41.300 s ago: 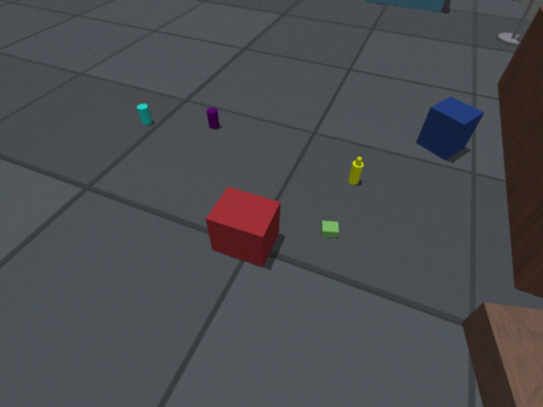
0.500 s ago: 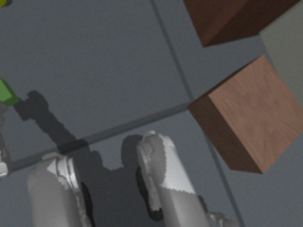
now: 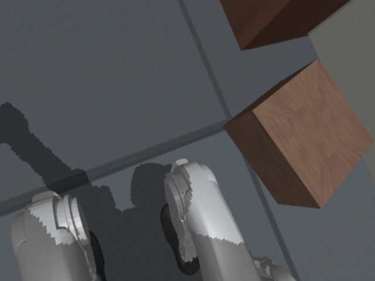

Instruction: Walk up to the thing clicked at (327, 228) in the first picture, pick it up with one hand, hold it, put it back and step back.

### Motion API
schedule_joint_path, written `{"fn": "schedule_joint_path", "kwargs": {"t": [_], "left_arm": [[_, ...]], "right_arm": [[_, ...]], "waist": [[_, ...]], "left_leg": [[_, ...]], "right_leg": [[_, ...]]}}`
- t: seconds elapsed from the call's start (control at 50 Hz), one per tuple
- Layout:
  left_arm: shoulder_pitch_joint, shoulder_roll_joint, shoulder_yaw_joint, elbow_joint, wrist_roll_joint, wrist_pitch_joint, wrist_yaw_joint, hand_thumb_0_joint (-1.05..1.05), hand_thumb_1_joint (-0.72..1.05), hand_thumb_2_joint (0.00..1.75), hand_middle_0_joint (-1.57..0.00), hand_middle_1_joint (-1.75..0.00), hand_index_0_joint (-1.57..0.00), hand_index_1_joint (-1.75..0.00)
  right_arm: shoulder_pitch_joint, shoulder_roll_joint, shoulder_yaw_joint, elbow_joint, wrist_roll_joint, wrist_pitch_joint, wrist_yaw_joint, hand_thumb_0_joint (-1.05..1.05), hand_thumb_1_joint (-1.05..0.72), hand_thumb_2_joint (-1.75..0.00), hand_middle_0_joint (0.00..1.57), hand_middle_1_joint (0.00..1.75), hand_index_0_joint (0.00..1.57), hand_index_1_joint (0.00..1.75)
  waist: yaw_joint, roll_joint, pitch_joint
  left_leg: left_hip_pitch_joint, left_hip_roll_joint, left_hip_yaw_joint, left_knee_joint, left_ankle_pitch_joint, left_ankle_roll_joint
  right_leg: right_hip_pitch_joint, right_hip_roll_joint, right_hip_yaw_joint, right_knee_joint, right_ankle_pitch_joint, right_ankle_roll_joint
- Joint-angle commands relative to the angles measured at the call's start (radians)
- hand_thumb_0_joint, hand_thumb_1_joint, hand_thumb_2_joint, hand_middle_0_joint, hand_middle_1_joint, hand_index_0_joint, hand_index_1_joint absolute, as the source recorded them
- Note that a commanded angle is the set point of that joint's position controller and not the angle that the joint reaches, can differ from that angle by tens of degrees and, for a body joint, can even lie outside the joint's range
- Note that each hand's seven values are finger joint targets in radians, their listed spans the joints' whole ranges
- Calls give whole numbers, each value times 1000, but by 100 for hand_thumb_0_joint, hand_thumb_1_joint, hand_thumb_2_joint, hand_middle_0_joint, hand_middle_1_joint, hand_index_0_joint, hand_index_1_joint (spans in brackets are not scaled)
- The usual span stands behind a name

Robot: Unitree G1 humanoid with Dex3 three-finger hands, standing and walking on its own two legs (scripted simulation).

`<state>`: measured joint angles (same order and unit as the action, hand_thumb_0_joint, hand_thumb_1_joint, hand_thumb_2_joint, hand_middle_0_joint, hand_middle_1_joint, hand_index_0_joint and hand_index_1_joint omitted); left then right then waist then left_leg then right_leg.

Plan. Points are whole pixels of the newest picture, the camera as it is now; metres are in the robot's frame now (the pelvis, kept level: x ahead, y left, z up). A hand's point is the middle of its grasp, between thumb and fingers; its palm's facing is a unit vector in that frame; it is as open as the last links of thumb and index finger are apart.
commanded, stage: lower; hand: left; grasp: from above
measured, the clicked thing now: out of the picture +0.49 +0.33 -0.20
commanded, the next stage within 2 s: rest in 0.28 s
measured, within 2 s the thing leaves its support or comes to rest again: rests again in 1.70 s
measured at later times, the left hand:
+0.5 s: hand out of the picture +0.50 +0.32 -0.21, palm faces -0.37 -0.20 -0.91, open 9.0 cm
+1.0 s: hand out of the picture +0.50 +0.32 -0.24, palm faces -0.37 -0.22 -0.90, open 9.0 cm
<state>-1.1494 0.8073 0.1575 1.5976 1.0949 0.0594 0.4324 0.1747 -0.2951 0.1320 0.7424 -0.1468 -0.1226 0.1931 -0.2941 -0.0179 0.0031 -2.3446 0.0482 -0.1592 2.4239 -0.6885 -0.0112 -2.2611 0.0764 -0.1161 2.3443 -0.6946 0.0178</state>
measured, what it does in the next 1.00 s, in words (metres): stands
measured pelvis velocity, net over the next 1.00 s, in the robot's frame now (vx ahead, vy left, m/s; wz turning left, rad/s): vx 0.00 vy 0.01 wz -0.08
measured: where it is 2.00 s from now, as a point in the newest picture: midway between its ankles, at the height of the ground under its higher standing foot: (142, 266)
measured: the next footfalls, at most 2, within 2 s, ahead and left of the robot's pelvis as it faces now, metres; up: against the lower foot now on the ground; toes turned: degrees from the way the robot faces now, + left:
none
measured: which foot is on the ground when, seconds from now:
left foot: down 0.00-1.00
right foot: down 0.00-1.00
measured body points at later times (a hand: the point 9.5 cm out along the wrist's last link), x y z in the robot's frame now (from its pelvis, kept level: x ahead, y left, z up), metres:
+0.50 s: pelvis +0.00 +0.00 -0.01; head +0.29 +0.07 +0.33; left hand +0.51 +0.32 -0.16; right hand +0.02 -0.26 -0.10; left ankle +0.07 +0.13 -0.29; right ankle +0.09 -0.11 -0.29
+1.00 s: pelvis +0.00 +0.01 -0.01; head +0.29 +0.10 +0.31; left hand +0.51 +0.33 -0.19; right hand +0.00 -0.24 -0.07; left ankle +0.07 +0.13 -0.29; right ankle +0.09 -0.11 -0.29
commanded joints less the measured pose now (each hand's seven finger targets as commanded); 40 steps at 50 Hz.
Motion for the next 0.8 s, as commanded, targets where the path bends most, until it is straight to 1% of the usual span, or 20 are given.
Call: {"fn": "schedule_joint_path", "kwargs": {"t": [0.0, 0.02, 0.04, 0.06, 0.08, 0.1, 0.14, 0.18, 0.22, 0.3, 0.36, 0.38, 0.4, 0.48, 0.54, 0.6, 0.72, 0.74, 0.76, 0.78], "left_arm": [[-327, 208, -24, -95, 4, -4, 31, 0, 76, 34, -115, -36, -117, -35], [-362, 232, -24, -105, 6, -11, 27, 0, 74, 34, -114, -36, -115, -35], [-342, 266, 1, -110, 11, -14, 31, 0, 73, 34, -114, -36, -115, -35], [-350, 242, -28, -122, 13, -17, 30, 0, 75, 34, -115, -37, -117, -35], [-360, 279, -5, -120, 11, -22, 38, 0, 76, 36, -115, -39, -117, -37], [-338, 263, -14, -86, 16, -20, 39, 0, 76, 38, -115, -40, -117, -38], [-365, 295, 9, -103, 13, -26, 56, 0, 76, 39, -115, -41, -117, -39], [-353, 282, -10, -82, 9, -30, 63, 0, 78, 35, -115, -41, -118, -38], [-351, 322, 6, -98, 18, -33, 73, 0, 76, 37, -115, -41, -117, -39], [-339, 333, 12, -102, 24, -29, 86, 0, 78, 42, -116, -43, -118, -42], [-318, 340, 12, -84, 6, -22, 99, 0, 78, 41, -117, -43, -118, -41], [-322, 346, 20, -95, 2, -21, 98, 0, 76, 40, -116, -36, -117, -35], [-303, 334, -1, -70, 3, -16, 92, 0, 73, 38, -114, -35, -115, -34], [-303, 373, 8, -78, -4, -20, 100, 0, 71, 35, -113, -32, -114, -31], [-300, 378, 12, -55, -9, -22, 108, 0, 72, 34, -112, -34, -113, -32], [-336, 370, -13, -42, -5, -27, 119, 0, 73, 34, -112, -35, -114, -33], [-336, 410, 12, 7, 12, -35, 137, 0, 75, 37, -113, -36, -115, -34], [-349, 382, -10, 1, 14, -37, 137, 0, 75, 38, -113, -37, -115, -35], [-347, 414, 10, 5, 17, -38, 143, 0, 75, 37, -112, -37, -115, -35], [-351, 416, 2, 5, 20, -42, 146, 0, 75, 39, -113, -38, -115, -36]], "right_arm": [[242, -259, -63, 18, -3, -1, -2, 0, -89, -90, 20, 30, 20, 30], [245, -263, -57, 13, -3, 0, -2, 0, -89, -90, 20, 30, 20, 30], [247, -267, -59, 12, -3, 2, -5, 0, -89, -90, 20, 30, 20, 30], [230, -261, -47, -6, -3, -2, -3, 0, -89, -90, 20, 30, 20, 30], [241, -268, -45, 12, -8, -2, -3, 0, -89, -90, 20, 30, 20, 30], [237, -272, -39, -3, -9, -4, -2, 0, -90, -90, 20, 30, 20, 30], [255, -279, -36, 9, -13, -3, -3, 0, -90, -90, 20, 30, 20, 30], [221, -275, -22, -21, -17, -12, 1, 0, -90, -90, 20, 30, 20, 30], [225, -285, -16, -12, -16, -13, -1, 0, -90, -90, 20, 30, 20, 30], [235, -285, -8, -16, -22, -21, 2, 0, -90, -90, 20, 30, 20, 30], [220, -288, 5, -29, -23, -31, 8, 0, -90, -90, 20, 30, 20, 30], [240, -291, 2, -18, -25, -34, 10, 0, -89, -90, 20, 30, 20, 30], [220, -288, 7, -25, -23, -38, 12, 0, -89, -90, 20, 30, 20, 30], [221, -298, 22, -31, -26, -47, 17, 0, -89, -90, 20, 30, 20, 30], [224, -297, 34, -22, -28, -50, 20, 0, -89, -90, 20, 30, 20, 30], [198, -304, 48, -44, -29, -55, 21, 0, -89, -89, 20, 30, 20, 30], [214, -334, 57, -33, -41, -67, 18, 0, -89, -89, 20, 30, 20, 30], [210, -333, 63, -42, -42, -70, 19, 0, -89, -89, 20, 30, 20, 30], [211, -342, 61, -36, -42, -73, 17, 0, -89, -89, 20, 30, 20, 30], [204, -344, 64, -40, -43, -75, 17, 0, -89, -89, 20, 30, 20, 30]], "waist": [[-40, 365, -643], [-51, 346, -635], [-34, 337, -662], [-34, 352, -660], [-34, 371, -659], [-43, 347, -645], [-50, 341, -667], [-48, 358, -638], [-45, 371, -667], [-57, 383, -666], [-58, 379, -649], [-64, 377, -644], [-60, 382, -640], [-66, 375, -661], [-78, 391, -635], [-93, 400, -621], [-124, 412, -539], [-133, 418, -538], [-131, 422, -544], [-130, 448, -547]], "left_leg": [[487, -3, 64, -232, 176, 31], [456, -4, 66, -221, 164, 36], [465, -4, 71, -210, 186, 37], [470, -7, 73, -208, 191, 37], [467, -3, 73, -204, 193, 35], [465, -3, 67, -198, 197, 36], [466, 2, 69, -182, 206, 40], [440, 1, 71, -186, 179, 40], [466, 5, 64, -185, 192, 36], [490, 9, 58, -168, 228, 37], [459, 11, 57, -165, 225, 40], [475, 13, 54, -163, 239, 38], [471, 15, 52, -163, 234, 39], [464, 20, 50, -144, 263, 42], [462, 22, 41, -155, 260, 37], [465, 25, 33, -155, 233, 37], [478, 26, 17, -159, 206, 31], [487, 26, 13, -158, 213, 29], [502, 28, 9, -159, 215, 27], [508, 29, 8, -162, 217, 23]], "right_leg": [[328, 28, -89, -218, 235, -54], [339, 30, -87, -222, 228, -51], [369, 32, -84, -219, 251, -49], [370, 28, -81, -215, 253, -49], [373, 30, -84, -213, 256, -48], [363, 29, -89, -207, 259, -47], [389, 34, -88, -215, 279, -41], [389, 33, -87, -216, 252, -43], [394, 35, -98, -207, 263, -44], [401, 36, -100, -200, 302, -41], [423, 38, -98, -205, 307, -38], [418, 37, -101, -204, 317, -38], [418, 42, -99, -203, 313, -39], [480, 46, -99, -207, 354, -32], [471, 49, -109, -198, 348, -37], [461, 55, -117, -205, 325, -38], [399, 52, -139, -199, 290, -43], [398, 52, -141, -194, 296, -44], [383, 51, -147, -191, 295, -45], [385, 51, -148, -188, 293, -47]]}}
